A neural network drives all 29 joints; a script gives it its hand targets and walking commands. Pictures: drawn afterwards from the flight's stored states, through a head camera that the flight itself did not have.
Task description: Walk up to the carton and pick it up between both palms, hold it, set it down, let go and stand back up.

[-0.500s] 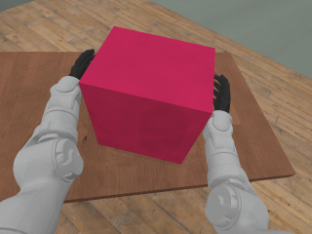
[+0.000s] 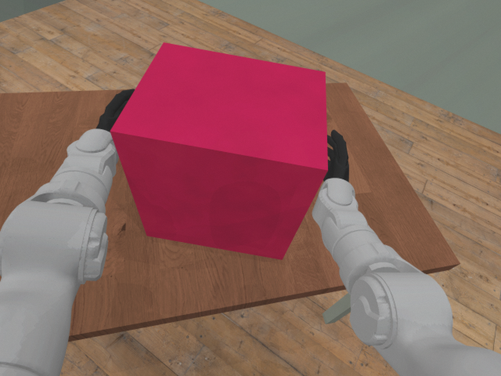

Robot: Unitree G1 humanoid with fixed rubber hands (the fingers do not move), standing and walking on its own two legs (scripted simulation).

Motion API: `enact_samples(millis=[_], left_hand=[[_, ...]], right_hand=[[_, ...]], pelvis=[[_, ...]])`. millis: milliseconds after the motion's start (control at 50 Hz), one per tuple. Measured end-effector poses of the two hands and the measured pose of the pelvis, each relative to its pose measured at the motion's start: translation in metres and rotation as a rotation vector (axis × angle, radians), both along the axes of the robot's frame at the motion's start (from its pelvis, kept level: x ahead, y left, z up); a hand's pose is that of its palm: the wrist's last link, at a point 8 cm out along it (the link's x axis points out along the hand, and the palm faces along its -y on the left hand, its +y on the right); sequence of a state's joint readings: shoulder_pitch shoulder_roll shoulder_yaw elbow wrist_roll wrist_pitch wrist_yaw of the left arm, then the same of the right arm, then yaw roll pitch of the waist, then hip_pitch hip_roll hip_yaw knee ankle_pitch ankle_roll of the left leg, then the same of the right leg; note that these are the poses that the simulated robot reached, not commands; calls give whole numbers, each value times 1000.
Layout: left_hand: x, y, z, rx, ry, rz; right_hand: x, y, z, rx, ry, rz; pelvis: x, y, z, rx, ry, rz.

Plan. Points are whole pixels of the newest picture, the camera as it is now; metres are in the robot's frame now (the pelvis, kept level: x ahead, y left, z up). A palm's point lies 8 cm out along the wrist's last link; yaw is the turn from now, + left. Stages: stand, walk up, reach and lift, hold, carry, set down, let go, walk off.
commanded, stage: set down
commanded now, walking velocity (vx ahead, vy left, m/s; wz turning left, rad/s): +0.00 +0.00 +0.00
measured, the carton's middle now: (228, 161) +0.48 -0.03 +0.04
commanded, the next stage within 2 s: none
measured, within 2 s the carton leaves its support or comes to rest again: neither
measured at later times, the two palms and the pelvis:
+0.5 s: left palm (102, 149) +0.47 +0.17 +0.10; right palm (352, 181) +0.37 -0.21 +0.09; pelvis -0.04 -0.01 -0.02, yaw +1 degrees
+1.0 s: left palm (66, 91) +0.50 +0.19 +0.19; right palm (385, 132) +0.39 -0.24 +0.18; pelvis -0.02 -0.01 +0.00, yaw +1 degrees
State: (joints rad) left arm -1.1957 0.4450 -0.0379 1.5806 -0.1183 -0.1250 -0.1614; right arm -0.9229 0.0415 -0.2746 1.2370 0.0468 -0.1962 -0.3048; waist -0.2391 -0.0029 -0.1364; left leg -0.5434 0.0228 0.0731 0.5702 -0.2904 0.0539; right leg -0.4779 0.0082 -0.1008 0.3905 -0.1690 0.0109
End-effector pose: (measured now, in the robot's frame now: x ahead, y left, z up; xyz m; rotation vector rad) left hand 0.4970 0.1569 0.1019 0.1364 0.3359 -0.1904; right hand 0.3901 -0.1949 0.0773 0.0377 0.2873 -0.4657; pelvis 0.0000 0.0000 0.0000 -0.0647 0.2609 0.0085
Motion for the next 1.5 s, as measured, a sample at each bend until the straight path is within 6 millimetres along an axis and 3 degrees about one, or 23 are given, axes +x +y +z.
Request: enact_samples(millis=[240,420,600,740,1020,1200,1500], left_hand=[[-19,6,-20,7,7,58],[-24,11,-11,16,-7,101],[-19,17,2,5,-30,118],[-9,21,24,-23,-62,118],[-1,36,90,-57,-106,120],[-3,41,122,-69,-139,114],[-17,49,157,-100,-154,139]], right_hand=[[-14,1,-2,23,27,-21],[-19,-11,12,9,46,-14],[-16,-24,21,10,37,-14],[-7,-30,44,-1,1,-11],[1,-42,107,-23,-57,-11],[-5,-43,127,-19,-79,-12],[-17,-46,164,-19,-103,-14]], pelvis=[[-28,-3,-13,-8,82,-2],[-41,-10,-17,1,97,9],[-39,-15,-15,12,88,12],[-30,-18,-9,16,65,13],[-20,-12,4,19,-48,7],[-22,-6,7,18,-75,4],[-32,-6,9,25,-100,2]])
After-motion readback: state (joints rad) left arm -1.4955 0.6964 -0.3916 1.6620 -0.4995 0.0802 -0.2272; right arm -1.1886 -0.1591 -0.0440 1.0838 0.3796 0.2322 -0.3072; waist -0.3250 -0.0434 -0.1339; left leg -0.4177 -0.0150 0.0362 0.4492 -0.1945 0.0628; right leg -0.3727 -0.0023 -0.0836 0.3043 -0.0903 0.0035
